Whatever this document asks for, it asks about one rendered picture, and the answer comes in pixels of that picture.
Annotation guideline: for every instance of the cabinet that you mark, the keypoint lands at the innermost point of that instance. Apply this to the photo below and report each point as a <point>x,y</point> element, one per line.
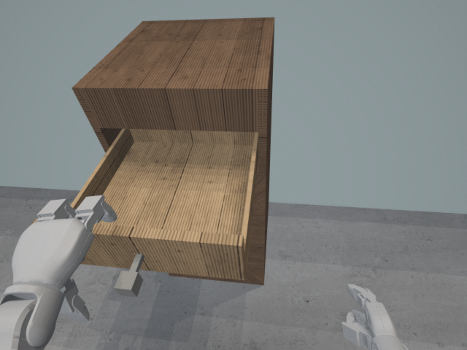
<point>191,75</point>

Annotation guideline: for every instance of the robot right forearm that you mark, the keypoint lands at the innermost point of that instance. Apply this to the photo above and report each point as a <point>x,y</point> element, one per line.
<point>387,342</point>

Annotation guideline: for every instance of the right robot hand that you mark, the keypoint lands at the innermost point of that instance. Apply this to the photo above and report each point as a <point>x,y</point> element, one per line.
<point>361,328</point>

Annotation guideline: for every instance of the left robot hand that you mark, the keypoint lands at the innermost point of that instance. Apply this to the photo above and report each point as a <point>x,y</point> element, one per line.
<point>52,248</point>

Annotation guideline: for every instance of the robot left forearm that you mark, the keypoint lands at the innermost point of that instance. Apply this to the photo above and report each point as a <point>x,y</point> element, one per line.
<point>28,314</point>

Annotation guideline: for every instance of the drawer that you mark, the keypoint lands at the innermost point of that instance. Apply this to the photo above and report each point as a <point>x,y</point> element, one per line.
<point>183,199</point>

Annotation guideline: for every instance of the handle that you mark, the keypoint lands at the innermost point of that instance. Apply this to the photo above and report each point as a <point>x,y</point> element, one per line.
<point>129,282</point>

